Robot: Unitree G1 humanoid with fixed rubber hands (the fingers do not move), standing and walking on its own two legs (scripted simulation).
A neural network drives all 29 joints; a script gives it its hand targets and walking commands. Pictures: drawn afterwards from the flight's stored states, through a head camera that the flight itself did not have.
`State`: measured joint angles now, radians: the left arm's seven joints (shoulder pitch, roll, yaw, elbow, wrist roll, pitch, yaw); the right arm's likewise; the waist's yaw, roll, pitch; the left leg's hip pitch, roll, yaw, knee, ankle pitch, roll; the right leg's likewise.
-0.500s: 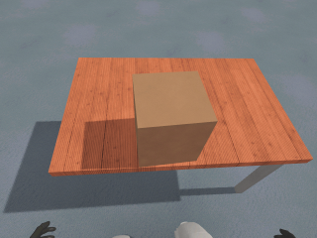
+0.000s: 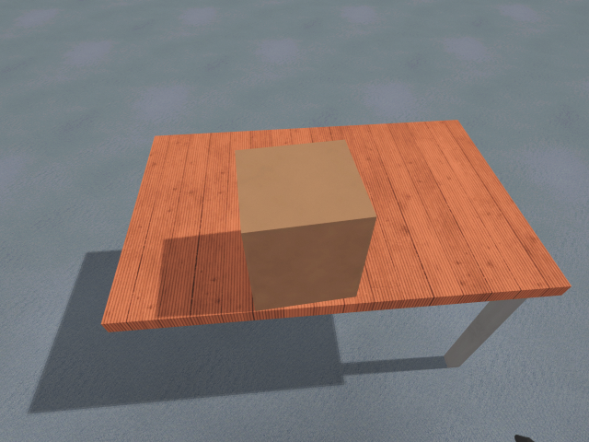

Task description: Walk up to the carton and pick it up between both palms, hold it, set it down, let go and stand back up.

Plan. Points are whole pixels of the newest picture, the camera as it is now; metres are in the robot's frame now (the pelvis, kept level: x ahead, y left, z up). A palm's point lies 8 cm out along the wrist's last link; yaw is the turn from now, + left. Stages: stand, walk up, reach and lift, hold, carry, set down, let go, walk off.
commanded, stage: walk up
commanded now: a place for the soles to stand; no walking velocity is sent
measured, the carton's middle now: (298, 227) +0.50 +0.00 -0.07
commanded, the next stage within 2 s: stand in 1.08 s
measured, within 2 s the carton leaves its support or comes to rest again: neither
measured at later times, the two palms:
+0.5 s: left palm out of the picture +0.12 +0.32 -0.10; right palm (524, 435) +0.14 -0.29 -0.08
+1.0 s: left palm out of the picture +0.07 +0.30 -0.10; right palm out of the picture +0.11 -0.30 -0.10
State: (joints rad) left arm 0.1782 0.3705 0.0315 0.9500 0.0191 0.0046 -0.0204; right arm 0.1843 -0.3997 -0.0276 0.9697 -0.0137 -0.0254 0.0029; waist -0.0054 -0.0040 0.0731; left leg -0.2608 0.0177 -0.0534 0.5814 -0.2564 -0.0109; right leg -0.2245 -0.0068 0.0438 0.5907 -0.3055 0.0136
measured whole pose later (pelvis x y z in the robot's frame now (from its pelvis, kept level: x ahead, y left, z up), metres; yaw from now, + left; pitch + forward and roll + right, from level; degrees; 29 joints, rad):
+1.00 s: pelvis +0.02 +0.00 +0.02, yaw +3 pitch -3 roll +0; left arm 0.12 0.35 0.01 1.11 0.00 -0.01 -0.01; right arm 0.10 -0.37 -0.01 1.12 -0.01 -0.01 0.01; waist 0.01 0.00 0.05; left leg -0.18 0.01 -0.10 0.39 -0.17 -0.04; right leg -0.11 -0.03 -0.01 0.37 -0.22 0.03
